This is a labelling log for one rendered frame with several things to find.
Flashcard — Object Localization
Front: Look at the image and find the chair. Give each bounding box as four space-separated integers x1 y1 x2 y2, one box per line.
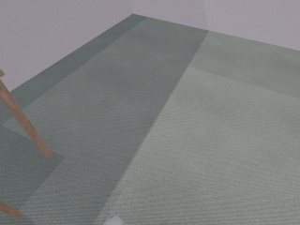
0 201 23 219

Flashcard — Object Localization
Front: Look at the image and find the table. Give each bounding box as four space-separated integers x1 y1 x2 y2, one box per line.
0 69 53 158

